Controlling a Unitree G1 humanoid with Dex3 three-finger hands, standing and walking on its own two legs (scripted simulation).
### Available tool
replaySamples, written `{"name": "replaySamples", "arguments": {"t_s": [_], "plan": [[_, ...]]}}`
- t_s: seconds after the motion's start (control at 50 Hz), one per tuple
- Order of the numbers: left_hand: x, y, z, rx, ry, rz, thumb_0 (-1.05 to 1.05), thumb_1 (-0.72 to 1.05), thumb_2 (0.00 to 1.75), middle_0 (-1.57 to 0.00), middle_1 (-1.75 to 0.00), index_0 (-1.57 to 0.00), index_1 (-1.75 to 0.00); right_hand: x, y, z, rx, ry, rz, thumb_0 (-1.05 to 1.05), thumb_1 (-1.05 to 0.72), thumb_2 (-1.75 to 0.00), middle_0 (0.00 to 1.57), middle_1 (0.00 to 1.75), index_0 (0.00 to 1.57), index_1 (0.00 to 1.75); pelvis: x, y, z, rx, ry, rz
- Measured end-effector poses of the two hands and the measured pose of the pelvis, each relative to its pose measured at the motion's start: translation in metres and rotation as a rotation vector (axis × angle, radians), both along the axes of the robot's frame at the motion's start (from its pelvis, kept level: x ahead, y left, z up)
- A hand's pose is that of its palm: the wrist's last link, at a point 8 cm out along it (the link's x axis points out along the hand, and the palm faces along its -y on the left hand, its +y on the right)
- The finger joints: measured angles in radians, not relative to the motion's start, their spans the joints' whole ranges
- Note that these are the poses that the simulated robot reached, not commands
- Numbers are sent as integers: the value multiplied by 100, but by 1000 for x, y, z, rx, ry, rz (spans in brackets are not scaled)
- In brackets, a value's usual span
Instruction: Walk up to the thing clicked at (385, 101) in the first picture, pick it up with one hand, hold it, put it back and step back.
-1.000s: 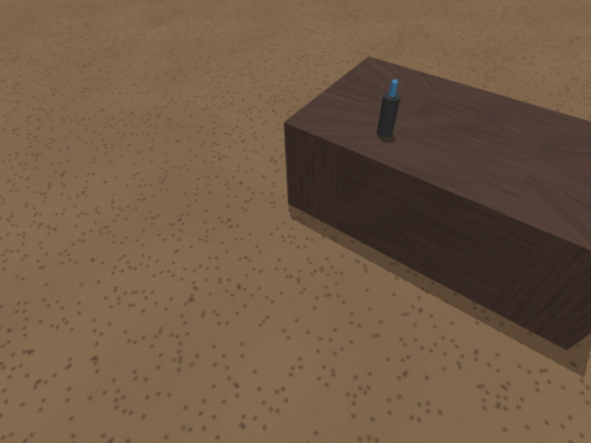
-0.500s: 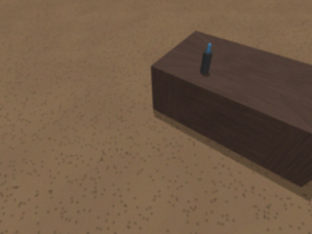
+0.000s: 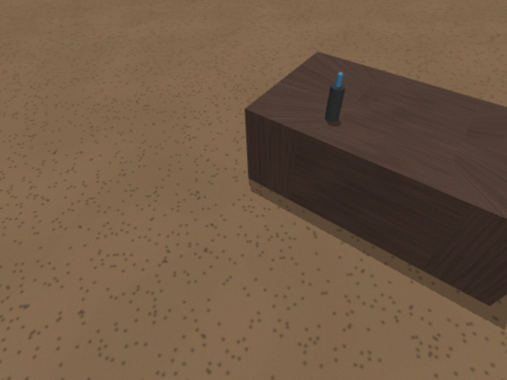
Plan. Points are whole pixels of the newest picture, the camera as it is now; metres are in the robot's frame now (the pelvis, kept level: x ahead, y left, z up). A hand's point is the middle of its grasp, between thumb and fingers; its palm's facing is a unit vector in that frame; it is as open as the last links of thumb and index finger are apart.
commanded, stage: stand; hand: left
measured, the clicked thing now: (335, 96) +1.16 -0.31 -0.23
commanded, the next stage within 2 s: walk up in 0.12 s
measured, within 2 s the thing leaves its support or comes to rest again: neither
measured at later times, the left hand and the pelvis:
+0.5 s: hand (157, 361) +0.20 +0.20 -0.15, palm faces -0.20 -0.87 -0.46, open 7.4 cm; pelvis +0.07 -0.08 -0.04, yaw -14 degrees
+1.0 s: hand (197, 244) +0.45 +0.16 -0.17, palm faces -0.43 -0.80 -0.42, open 7.4 cm; pelvis +0.30 -0.09 -0.03, yaw -26 degrees
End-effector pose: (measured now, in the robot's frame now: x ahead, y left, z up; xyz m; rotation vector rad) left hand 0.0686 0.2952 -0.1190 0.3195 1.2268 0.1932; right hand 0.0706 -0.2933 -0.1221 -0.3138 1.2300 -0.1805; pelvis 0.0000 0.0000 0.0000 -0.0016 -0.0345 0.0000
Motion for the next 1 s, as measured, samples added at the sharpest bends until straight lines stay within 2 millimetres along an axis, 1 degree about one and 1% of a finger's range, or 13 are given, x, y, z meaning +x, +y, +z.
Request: {"name": "replaySamples", "arguments": {"t_s": [0.14, 0.22, 0.28, 0.36, 0.44, 0.48, 0.52, 0.64, 0.74, 0.84, 0.9, 0.96, 1.0], "plan": [[-2, 1, 0, -7, 6, 2, 0, 91, 90, -20, -30, -20, -30, -2, -1, 0, 2, 1, -2, 1, -91, -90, 20, 30, 20, 30, 1, 0, 0, 3, 3, -9], [5, 5, -1, 2, 53, -65, 0, 91, 90, -20, -30, -20, -30, -3, -16, 2, -1, -112, -70, 1, -91, -90, 21, 30, 21, 31, 5, -3, -7, 22, 5, -96], [25, 2, 6, 19, 68, -116, 1, 91, 90, -20, -30, -20, -30, -17, -35, 5, -19, -133, -121, 1, -91, -90, 21, 30, 21, 31, 13, -12, -7, 26, 4, -122], [64, -12, 18, 37, 20, -166, 1, 91, 90, -20, -30, -20, -30, -33, -69, 0, -39, -78, -166, 1, -90, -90, 21, 30, 21, 31, 32, -32, -10, 28, -6, -170], [105, -34, 18, 89, -16, -224, 1, 91, 90, -20, -30, -20, -30, -30, -109, -20, -45, -72, -222, 1, -90, -90, 20, 30, 21, 31, 57, -62, -28, 44, -21, -226], [123, -47, 14, 112, -58, -229, 1, 91, 90, -20, -30, -20, -30, -21, -125, -32, -49, -66, -234, 1, -91, -90, 20, 30, 20, 30, 67, -76, -38, 6, -33, -233], [133, -62, 14, 112, -91, -230, 0, 91, 90, -20, -30, -20, -30, -8, -132, -36, -35, -60, -237, 1, -91, -90, 20, 30, 20, 30, 77, -86, -39, 6, -37, -253], [154, -99, 24, 70, -43, -258, 0, 91, 90, -20, -30, -20, -30, 42, -134, -15, 22, -143, -247, 1, -91, -90, 20, 30, 20, 30, 114, -101, -16, 2, -41, -329], [193, -114, 23, 50, -20, -315, 1, 90, 90, -21, -30, -20, -30, 65, -135, -4, 25, -142, -273, 1, -91, -90, 20, 30, 20, 30, 155, -108, -10, -9, -24, -376], [257, -113, 18, 49, -31, -377, 1, 90, 90, -21, -30, -21, -30, 89, -138, -3, -11, -88, -307, 1, -91, -90, 20, 30, 20, 30, 205, -105, -15, -26, 3, -406], [303, -105, 9, 60, -34, -412, 1, 90, 90, -21, -30, -21, -30, 117, -137, -3, -39, -84, -327, 1, -91, -90, 20, 30, 20, 30, 241, -99, -23, -35, 18, -419], [358, -95, -5, 79, -30, -451, 1, 90, 90, -21, -30, -21, -30, 153, -133, -2, -72, -110, -350, 1, -91, -90, 20, 30, 20, 30, 280, -93, -34, -10, 19, -431], [396, -96, -10, 86, -31, -472, 1, 91, 90, -21, -30, -20, -30, 171, -126, 2, -88, -145, -363, 1, -91, -90, 20, 30, 20, 30, 300, -88, -35, 5, 11, -454]]}}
